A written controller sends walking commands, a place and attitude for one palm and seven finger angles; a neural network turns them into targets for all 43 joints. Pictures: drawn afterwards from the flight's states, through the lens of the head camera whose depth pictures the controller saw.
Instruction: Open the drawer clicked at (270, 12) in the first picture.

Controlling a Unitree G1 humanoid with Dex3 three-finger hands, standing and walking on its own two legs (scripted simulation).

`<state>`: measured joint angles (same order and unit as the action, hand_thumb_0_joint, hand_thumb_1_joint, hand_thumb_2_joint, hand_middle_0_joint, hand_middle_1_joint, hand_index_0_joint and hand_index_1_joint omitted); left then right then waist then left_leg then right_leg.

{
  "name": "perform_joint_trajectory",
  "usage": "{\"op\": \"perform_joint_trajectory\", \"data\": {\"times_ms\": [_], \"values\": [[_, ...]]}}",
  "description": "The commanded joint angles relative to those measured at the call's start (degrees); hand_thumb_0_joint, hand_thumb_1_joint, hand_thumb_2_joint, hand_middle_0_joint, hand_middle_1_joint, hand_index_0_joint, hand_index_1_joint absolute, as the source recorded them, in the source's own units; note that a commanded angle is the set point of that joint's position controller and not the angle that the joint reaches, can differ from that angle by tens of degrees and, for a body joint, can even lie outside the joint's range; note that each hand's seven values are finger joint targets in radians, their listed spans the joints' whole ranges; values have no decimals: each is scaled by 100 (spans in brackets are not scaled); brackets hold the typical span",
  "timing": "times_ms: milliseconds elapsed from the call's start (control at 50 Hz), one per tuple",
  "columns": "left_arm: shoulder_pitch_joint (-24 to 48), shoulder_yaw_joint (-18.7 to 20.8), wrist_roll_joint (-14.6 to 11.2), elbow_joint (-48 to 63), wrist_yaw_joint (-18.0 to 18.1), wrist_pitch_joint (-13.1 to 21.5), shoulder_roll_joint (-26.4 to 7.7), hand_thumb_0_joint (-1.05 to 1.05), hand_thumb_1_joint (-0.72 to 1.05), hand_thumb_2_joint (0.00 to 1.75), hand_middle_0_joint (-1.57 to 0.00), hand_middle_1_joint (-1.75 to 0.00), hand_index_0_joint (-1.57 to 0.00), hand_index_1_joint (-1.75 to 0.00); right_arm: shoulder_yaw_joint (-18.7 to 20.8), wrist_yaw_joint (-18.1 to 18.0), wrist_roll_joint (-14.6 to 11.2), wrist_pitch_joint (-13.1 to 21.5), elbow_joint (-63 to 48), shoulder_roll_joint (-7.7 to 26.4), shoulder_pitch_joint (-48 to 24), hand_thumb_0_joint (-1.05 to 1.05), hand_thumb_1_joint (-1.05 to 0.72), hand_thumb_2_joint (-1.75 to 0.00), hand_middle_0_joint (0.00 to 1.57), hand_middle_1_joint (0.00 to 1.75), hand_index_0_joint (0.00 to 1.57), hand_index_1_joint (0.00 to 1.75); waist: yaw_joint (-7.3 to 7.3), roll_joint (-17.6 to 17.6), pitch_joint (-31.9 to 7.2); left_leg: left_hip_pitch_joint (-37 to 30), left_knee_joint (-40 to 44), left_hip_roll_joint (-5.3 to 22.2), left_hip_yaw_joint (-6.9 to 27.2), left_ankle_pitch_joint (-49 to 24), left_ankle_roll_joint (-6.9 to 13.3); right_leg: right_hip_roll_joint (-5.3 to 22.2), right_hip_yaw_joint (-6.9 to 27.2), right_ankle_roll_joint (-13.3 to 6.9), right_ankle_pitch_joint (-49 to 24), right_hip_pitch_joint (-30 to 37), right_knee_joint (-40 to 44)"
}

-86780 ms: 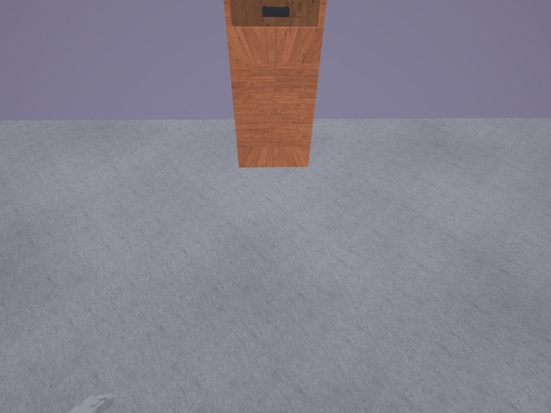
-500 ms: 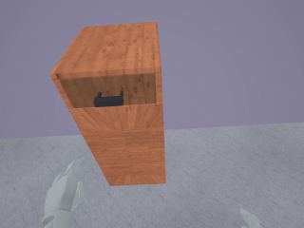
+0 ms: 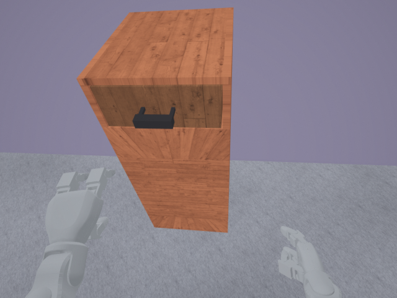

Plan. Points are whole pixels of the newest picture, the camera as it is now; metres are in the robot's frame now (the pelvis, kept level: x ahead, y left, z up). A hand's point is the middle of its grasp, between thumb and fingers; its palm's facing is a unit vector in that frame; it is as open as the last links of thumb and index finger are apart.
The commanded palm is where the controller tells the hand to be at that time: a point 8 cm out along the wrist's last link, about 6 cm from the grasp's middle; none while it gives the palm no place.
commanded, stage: raise the hand with hooked fingers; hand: left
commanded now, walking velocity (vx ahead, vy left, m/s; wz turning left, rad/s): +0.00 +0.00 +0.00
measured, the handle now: (155, 115) +0.52 +0.19 +0.07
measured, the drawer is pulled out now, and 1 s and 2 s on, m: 0.00 0.00 0.00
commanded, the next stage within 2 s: move the hooked fingers above the handle in 1.16 s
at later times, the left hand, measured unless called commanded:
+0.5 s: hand (73, 170) +0.29 +0.27 +0.14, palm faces +0.14 -0.07 -0.99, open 13.3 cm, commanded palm +0.26 +0.27 +0.20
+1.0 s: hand (73, 157) +0.30 +0.26 +0.17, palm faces +0.02 -0.06 -1.00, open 13.8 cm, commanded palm +0.27 +0.26 +0.24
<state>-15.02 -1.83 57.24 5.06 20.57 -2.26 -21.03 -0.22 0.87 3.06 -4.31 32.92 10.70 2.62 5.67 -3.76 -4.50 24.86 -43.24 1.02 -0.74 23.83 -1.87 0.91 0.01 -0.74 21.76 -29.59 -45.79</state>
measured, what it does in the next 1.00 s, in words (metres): stands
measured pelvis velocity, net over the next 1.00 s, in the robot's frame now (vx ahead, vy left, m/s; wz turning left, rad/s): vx -0.01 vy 0.02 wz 0.02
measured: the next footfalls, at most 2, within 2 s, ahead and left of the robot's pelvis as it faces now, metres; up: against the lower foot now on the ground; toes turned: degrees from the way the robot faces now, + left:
none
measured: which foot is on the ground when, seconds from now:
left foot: down 0.00-1.00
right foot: down 0.00-1.00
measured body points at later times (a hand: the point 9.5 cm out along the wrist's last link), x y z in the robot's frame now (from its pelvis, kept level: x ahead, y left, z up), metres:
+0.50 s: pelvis +0.01 +0.03 +0.03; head +0.02 -0.01 +0.48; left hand +0.28 +0.27 +0.19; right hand +0.23 -0.19 -0.07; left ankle -0.02 +0.14 -0.71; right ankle +0.02 -0.11 -0.71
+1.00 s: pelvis -0.01 +0.02 +0.03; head +0.00 -0.02 +0.48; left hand +0.29 +0.26 +0.22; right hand +0.18 -0.20 -0.08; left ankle -0.02 +0.14 -0.71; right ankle +0.02 -0.11 -0.71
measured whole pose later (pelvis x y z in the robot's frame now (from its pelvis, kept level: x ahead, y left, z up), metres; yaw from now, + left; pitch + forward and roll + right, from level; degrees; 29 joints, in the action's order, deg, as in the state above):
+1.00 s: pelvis -0.01 +0.02 +0.03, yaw +1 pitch -1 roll +1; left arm 8.6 -0.6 48.6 2.3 -8.4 -0.4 -31.6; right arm -0.1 0.1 -0.7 -6.9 35.6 15.6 8.3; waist 4.6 -5.1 1.5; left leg 8.2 -22.6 -0.5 -0.4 13.0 0.1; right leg 2.2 -0.6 0.9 11.0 -12.0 -24.5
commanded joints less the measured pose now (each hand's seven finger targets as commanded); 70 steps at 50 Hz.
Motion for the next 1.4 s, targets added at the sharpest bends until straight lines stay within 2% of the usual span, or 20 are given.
{"op": "perform_joint_trajectory", "data": {"times_ms": [0,80,100,180,260,320,420,500,560,600,740,820,920,1040,1080,1140,1240,1300,1320,1380], "values": [[-311,643,-191,814,-536,-504,-1189,0,1,52,-26,-87,-26,-87,129,-129,-182,160,-980,791,-689,0,-90,-90,20,30,20,30,108,1079,-758,-193,1053,-314,-176,-1714,311,-76,452,-83,-2027,1861,1217],[-22,803,-180,1565,-762,-263,-1352,0,-8,48,-27,-93,-27,-93,119,-113,-138,184,-949,788,-530,0,-90,-90,20,30,20,30,148,599,-951,-610,1282,-258,-168,-2291,299,-30,290,-93,-2677,2242,1262],[151,974,-169,1776,-732,-194,-1526,0,-10,47,-27,-94,-27,-94,137,-126,-121,196,-965,829,-544,0,-90,-90,20,30,20,30,156,466,-1027,-687,1305,-249,-167,-2380,292,-24,324,-97,-2735,2319,1320],[774,939,-201,2162,-538,191,-1413,0,-20,43,-28,-100,-28,-100,257,-126,-84,279,-777,819,-370,0,-90,-90,20,30,20,30,-5,17,-1099,-1163,1293,-236,-99,-2837,282,-44,167,-131,-2825,2063,1370],[1300,833,-259,1815,-564,196,-1393,0,-29,39,-29,-107,-29,-107,344,-127,-154,275,-627,847,-335,0,-90,-90,20,30,20,30,-94,151,-889,-1288,1403,-225,-89,-2666,263,-55,-27,-124,-2369,1856,1520],[1715,710,-325,1426,-801,-68,-1455,0,-36,36,-29,-111,-29,-111,325,-143,-250,203,-575,883,-367,0,-90,-90,20,30,20,30,-93,209,-781,-1294,1614,-216,-86,-2549,240,-46,-109,-118,-2161,1983,1647],[2598,651,-385,1429,-1329,-358,-1762,0,-48,31,-30,-118,-30,-118,259,-187,-314,48,-614,911,-529,0,-90,-90,20,30,20,30,-58,67,-1005,-1565,1839,-207,-50,-2946,237,-49,-166,-120,-2302,2368,1755],[3064,781,-470,1348,-1718,-392,-2047,0,-50,30,-30,-120,-30,-120,195,-182,-343,-31,-651,935,-555,0,-90,-90,20,30,20,30,-52,-90,-909,-1701,2008,-171,24,-3234,212,-111,-183,-138,-2360,2519,1910],[3382,842,-518,986,-1970,-414,-2167,0,-50,30,-30,-120,-30,-120,157,-177,-346,-100,-595,944,-485,0,-90,-90,20,30,20,30,-51,199,-748,-1617,2139,-174,-12,-3164,211,-114,-227,-123,-2375,2614,2017],[3632,963,-578,886,-2114,-399,-2313,0,-50,30,-30,-120,-30,-120,144,-161,-378,-110,-613,962,-535,0,-90,-90,20,30,20,30,-48,148,-753,-1612,2185,-174,-28,-3096,204,-125,-203,-128,-2354,2709,2078],[4736,751,-714,697,-2556,-233,-2401,0,-50,30,-30,-120,-30,-120,131,-160,-408,-56,-591,1003,-447,0,-90,-90,20,30,20,30,-151,53,-843,-1747,2309,-214,-37,-2740,236,-109,-220,-113,-2039,2663,2274],[4012,672,-808,351,-2785,-95,-2151,0,-50,30,-30,-120,-30,-120,139,-111,-421,-30,-653,1026,-357,0,-90,-90,20,30,20,30,-62,357,-693,-1561,2351,-222,-69,-2599,259,-93,-249,-103,-1949,2710,2302],[4124,997,-862,910,-2655,266,-2418,0,-50,30,-30,-120,-30,-120,161,-77,-394,37,-703,1040,-390,0,-90,-90,20,30,20,30,1,240,-852,-1516,2369,-258,-96,-2432,279,-76,-188,-85,-1829,2776,2324],[4364,1417,-846,1148,-2037,567,-2684,0,-50,30,-30,-120,-30,-120,245,-107,-381,188,-545,999,-270,0,-90,-90,20,30,20,30,51,-58,-1084,-1590,2359,-287,-75,-2421,260,-81,-159,-97,-1714,2756,2351],[4291,1336,-863,859,-1909,475,-2541,0,-50,30,-30,-120,-30,-120,250,-109,-413,195,-486,987,-287,0,-90,-90,20,30,20,30,37,-69,-932,-1516,2373,-296,-122,-2300,243,-68,-150,-87,-1630,2665,2393],[4200,1145,-867,399,-1922,222,-2385,0,-50,30,-30,-120,-30,-120,249,-104,-464,163,-420,1024,-318,0,-90,-90,20,30,20,30,-15,209,-659,-1365,2423,-285,-177,-2045,245,-42,-136,-57,-1412,2587,2471],[4125,649,-830,259,-2302,-125,-2151,0,-50,30,-30,-120,-30,-120,196,-148,-507,101,-539,1080,-485,0,-90,-90,20,30,20,30,-96,487,-588,-1347,2453,-300,-219,-1742,291,-6,-86,-7,-1149,2589,2535],[4708,333,-737,228,-2484,-34,-2011,0,-50,30,-30,-120,-30,-120,157,-232,-500,133,-561,1080,-478,0,-90,-90,20,30,20,30,-264,571,-551,-1427,2434,-298,-197,-1499,319,-44,-97,23,-849,2333,2636],[4882,267,-720,215,-2510,62,-2005,0,-50,30,-30,-120,-30,-120,139,-244,-479,176,-570,1037,-425,0,-90,-90,20,30,20,30,-242,631,-568,-1421,2427,-320,-191,-1455,334,-11,-105,25,-777,2339,2627],[5303,547,-658,253,-2374,377,-2299,0,-50,30,-30,-120,-30,-120,174,-322,-439,205,-478,1020,-299,0,-90,-90,20,30,20,30,-220,370,-839,-1544,2390,-338,-158,-1622,326,-39,-97,-6,-1005,2406,2578]]}}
